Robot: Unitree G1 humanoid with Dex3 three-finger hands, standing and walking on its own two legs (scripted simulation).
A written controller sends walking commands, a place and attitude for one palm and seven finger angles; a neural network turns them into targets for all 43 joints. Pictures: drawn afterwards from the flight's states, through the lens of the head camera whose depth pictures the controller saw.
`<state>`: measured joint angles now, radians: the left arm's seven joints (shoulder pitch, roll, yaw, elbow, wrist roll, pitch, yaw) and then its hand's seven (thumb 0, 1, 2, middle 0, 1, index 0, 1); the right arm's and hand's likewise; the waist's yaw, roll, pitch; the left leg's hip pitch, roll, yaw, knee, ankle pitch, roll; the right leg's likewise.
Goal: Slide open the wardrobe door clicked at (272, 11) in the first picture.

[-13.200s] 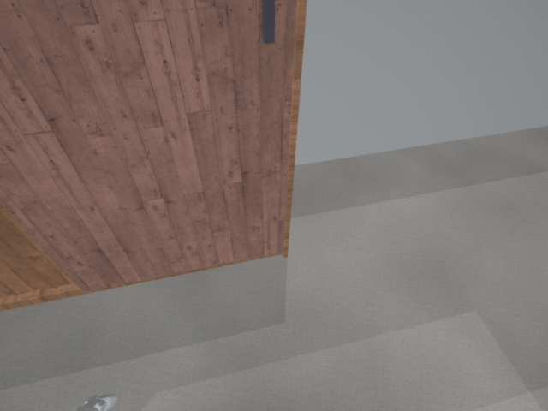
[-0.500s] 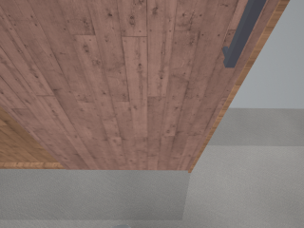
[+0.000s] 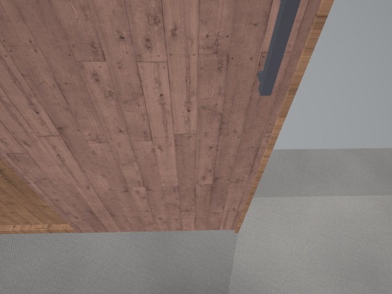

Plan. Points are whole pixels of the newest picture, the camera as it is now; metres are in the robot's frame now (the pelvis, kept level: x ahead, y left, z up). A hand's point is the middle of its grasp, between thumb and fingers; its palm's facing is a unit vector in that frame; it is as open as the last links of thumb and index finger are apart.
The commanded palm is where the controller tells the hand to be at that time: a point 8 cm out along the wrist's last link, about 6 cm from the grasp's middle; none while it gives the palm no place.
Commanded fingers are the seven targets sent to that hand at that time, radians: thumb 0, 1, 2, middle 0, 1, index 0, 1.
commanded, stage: look again from close up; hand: right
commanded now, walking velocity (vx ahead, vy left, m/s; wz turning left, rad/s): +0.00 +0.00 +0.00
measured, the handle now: (273, 46) +0.49 -0.11 +0.26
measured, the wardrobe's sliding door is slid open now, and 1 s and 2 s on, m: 0.00 0.00 0.00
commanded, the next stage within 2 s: raise the hand with hooked fingers in 1.78 s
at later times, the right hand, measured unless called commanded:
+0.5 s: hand out of the picture +0.04 -0.17 -0.18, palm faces +0.04 +0.97 -0.22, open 7.4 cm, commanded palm none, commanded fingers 0.00 -0.90 -0.90 0.20 0.30 0.20 0.30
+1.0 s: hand out of the picture -0.07 -0.18 -0.18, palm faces +0.03 +0.98 -0.21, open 7.4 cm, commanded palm none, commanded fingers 0.00 -0.90 -0.90 0.20 0.30 0.20 0.30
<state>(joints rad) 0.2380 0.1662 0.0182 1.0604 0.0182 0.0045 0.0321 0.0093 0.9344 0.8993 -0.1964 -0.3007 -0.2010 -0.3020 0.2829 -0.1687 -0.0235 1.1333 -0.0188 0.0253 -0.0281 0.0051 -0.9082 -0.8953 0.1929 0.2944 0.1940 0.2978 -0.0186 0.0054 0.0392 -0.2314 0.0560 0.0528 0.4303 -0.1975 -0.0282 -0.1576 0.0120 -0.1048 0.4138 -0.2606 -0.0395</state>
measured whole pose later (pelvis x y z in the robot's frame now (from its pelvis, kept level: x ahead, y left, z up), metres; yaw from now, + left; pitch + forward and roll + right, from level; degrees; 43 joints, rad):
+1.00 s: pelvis -0.05 +0.00 -0.01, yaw -1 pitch -2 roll +0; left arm 0.37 0.16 0.02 1.06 0.02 0.02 0.01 0.01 0.91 0.90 -0.19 -0.30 -0.20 -0.30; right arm 0.37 -0.17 -0.01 1.04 -0.02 0.01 -0.04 0.01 -0.90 -0.90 0.19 0.29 0.20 0.30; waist 0.01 0.01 0.03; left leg -0.29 0.06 0.06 0.47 -0.15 -0.02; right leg -0.25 0.01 -0.10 0.51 -0.24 -0.05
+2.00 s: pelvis -0.02 +0.00 -0.01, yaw -1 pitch -2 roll -1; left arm 0.37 0.18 -0.03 0.94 -0.02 -0.20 0.07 0.02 0.92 0.90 -0.20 -0.30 -0.20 -0.30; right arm 0.46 -0.18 -0.06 0.35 0.12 0.01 -0.11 0.03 -0.90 -0.89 0.20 0.31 0.20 0.31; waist -0.01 0.01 0.02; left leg -0.26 0.07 0.06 0.51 -0.21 -0.01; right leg -0.19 0.02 -0.09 0.48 -0.26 -0.04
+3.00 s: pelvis +0.00 +0.02 -0.01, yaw -4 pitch -1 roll +1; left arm 0.23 0.30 -0.05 0.61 -0.06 -0.34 0.10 0.02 0.90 0.90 -0.20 -0.30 -0.20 -0.30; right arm 0.17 -0.42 -0.40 -0.14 0.37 0.07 0.45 0.00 0.21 -0.42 0.28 1.01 0.28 1.01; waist -0.05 -0.03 -0.02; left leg -0.25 0.03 0.11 0.56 -0.29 0.00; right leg -0.23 -0.02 -0.03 0.61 -0.36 -0.02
